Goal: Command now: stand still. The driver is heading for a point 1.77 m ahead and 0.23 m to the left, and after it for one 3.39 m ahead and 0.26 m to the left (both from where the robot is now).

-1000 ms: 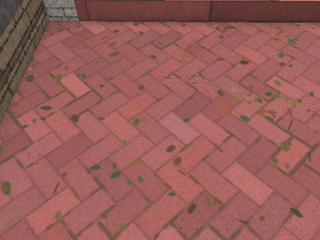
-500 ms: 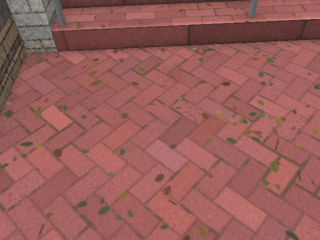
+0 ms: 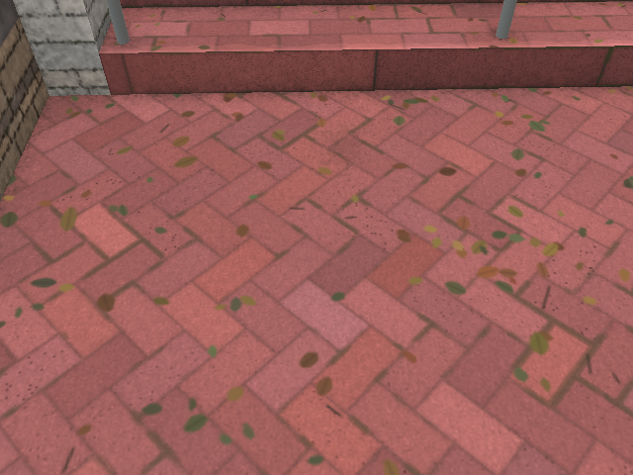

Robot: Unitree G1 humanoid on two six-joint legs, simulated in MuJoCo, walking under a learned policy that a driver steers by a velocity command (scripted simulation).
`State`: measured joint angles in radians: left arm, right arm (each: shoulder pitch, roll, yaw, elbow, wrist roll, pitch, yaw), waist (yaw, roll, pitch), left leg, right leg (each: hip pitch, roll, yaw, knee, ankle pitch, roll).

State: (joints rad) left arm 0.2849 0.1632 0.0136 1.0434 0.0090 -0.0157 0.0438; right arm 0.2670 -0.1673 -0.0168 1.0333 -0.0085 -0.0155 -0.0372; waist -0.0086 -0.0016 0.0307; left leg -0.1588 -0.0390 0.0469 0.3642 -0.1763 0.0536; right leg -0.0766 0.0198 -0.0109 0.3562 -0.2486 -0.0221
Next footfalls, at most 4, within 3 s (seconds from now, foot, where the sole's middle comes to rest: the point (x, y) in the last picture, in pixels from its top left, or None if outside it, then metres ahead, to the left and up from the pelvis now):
0.72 left None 0.39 0.07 -0.78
1.26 right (375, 395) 0.71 -0.11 -0.78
1.78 left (286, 305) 0.97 0.10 -0.78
2.34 right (293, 207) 1.33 0.09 -0.78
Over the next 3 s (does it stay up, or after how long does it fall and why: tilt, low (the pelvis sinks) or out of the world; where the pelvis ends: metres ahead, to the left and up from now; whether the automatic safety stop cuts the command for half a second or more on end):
stays up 1.49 0.22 -0.01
